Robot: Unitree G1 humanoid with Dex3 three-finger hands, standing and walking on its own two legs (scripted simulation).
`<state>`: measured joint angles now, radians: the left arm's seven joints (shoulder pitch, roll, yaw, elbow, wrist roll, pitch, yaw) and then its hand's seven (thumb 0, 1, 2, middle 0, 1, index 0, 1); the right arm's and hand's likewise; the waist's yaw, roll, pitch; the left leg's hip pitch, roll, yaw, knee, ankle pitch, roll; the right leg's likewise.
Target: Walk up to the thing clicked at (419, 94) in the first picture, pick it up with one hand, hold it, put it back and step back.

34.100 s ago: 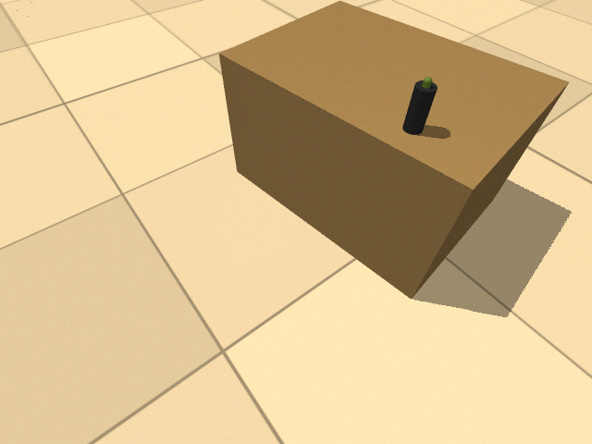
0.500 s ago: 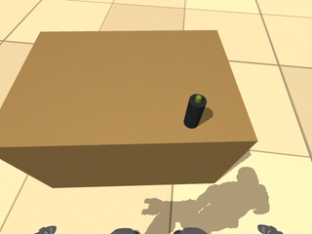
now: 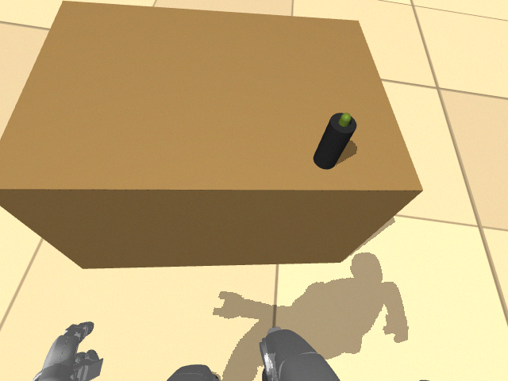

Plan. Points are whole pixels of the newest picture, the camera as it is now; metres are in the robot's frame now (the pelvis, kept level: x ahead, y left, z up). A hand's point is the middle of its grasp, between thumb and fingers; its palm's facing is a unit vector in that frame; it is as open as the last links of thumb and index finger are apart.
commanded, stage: step back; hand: right
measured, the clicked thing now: (334, 139) +0.59 -0.21 -0.09
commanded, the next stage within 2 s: none
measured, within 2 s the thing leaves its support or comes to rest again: neither
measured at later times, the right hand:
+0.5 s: hand out of the picture +0.00 -0.27 -0.15, palm faces +0.02 +0.92 -0.40, open 7.4 cm
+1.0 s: hand out of the picture -0.14 -0.28 -0.13, palm faces +0.05 +0.88 -0.46, open 7.4 cm
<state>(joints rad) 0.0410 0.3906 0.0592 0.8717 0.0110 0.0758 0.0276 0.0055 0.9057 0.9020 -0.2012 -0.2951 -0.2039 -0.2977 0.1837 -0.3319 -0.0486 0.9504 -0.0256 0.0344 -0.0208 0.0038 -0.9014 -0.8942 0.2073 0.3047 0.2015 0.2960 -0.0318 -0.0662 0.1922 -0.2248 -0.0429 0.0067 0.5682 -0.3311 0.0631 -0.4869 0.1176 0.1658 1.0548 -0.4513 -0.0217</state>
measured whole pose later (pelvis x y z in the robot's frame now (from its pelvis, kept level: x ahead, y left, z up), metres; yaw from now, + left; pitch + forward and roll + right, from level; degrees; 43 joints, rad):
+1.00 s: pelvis -0.25 +0.00 -0.01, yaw -7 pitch -2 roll +0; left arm 0.20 0.43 0.11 0.82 0.03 0.09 -0.01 0.01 0.91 0.90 -0.20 -0.29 -0.20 -0.30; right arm 0.12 -0.37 -0.05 0.78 -0.03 0.00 -0.02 0.00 -0.90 -0.89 0.21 0.31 0.20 0.30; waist 0.02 -0.06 0.20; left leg -0.38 0.07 0.03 0.63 -0.21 -0.01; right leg -0.30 0.02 0.11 0.83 -0.48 0.02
